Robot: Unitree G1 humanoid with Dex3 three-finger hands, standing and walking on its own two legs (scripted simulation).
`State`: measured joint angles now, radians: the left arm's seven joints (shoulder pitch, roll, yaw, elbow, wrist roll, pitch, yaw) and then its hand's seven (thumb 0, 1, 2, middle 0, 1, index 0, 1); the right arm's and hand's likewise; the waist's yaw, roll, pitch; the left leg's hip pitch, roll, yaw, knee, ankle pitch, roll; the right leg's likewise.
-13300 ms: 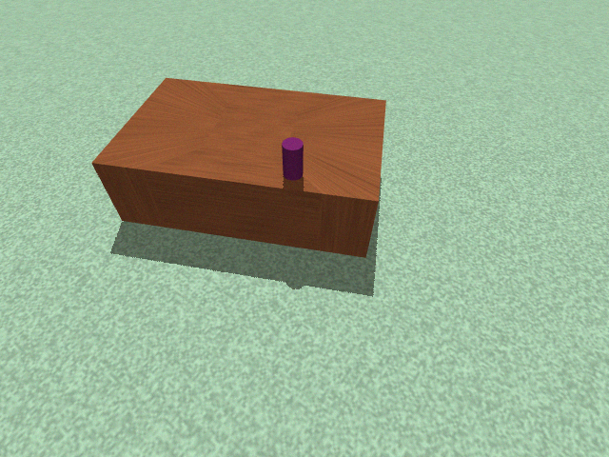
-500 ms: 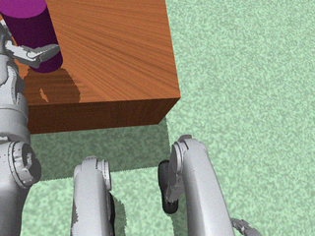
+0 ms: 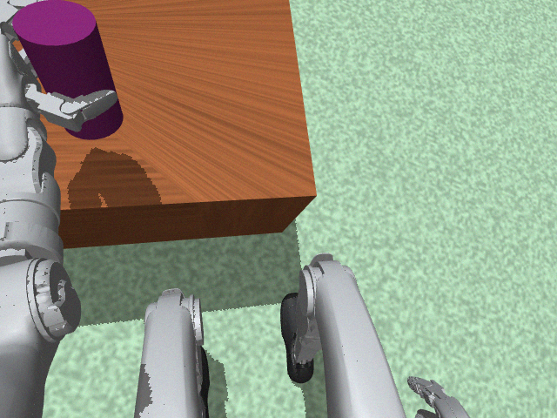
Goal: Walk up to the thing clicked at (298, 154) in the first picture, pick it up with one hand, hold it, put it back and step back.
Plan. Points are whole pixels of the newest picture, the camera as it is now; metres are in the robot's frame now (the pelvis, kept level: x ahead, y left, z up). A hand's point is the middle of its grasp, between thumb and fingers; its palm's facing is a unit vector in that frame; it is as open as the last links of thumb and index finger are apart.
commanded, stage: settle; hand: left
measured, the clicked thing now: (77, 77) +0.55 +0.17 +0.01
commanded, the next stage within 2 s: lift in 0.62 s
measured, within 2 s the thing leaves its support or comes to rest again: neither
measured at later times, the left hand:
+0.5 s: hand (66, 55) +0.56 +0.17 +0.04, palm faces +0.12 -0.99 -0.03, open 11.3 cm
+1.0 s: hand (64, 58) +0.54 +0.17 +0.06, palm faces +0.09 -1.00 -0.03, open 11.3 cm
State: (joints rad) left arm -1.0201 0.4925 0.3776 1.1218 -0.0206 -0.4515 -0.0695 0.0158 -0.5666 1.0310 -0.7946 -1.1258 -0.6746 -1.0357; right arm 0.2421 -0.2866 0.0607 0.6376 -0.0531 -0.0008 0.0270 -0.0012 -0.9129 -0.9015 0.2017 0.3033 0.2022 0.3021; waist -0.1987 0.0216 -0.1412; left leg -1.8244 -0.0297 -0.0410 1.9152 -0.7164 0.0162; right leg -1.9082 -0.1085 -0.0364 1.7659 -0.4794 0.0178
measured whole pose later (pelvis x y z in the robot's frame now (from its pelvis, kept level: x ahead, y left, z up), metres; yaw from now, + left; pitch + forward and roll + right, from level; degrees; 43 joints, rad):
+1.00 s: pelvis +0.01 -0.01 +0.05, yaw +0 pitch +34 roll -2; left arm -0.88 0.42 0.37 1.06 -0.07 -0.48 -0.10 0.02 -0.57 1.04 -0.78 -1.15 -0.66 -1.06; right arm 0.23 -0.27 0.05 0.67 -0.04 0.00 0.01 0.00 -0.94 -0.91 0.20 0.30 0.20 0.30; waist -0.17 0.02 -0.15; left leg -1.63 -0.01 -0.04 1.75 -0.70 0.00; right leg -1.73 -0.09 -0.04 1.62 -0.48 0.00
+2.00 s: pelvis +0.06 -0.01 +0.21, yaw +0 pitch +15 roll -1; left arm -0.29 0.21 0.15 0.56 -0.14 -0.39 0.00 0.02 -0.58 1.06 -0.79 -1.14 -0.67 -1.06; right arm 0.23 -0.24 -0.01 0.67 0.00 -0.03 -0.03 0.00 -0.92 -0.90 0.20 0.30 0.20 0.30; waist -0.04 0.01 -0.09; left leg -0.81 0.02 -0.02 1.10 -0.55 -0.01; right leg -0.91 -0.05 -0.06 1.02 -0.37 0.01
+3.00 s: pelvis +0.07 -0.02 +0.24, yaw +0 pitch +7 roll -1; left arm -0.15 0.18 0.12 0.43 -0.16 -0.35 -0.02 0.01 -0.58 1.06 -0.79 -1.14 -0.67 -1.06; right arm 0.24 -0.22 -0.01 0.67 0.01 -0.04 -0.03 0.01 -0.92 -0.90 0.20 0.30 0.20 0.30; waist -0.02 0.01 -0.04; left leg -0.51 0.03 -0.01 0.86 -0.47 -0.01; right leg -0.61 -0.04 -0.06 0.81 -0.31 0.01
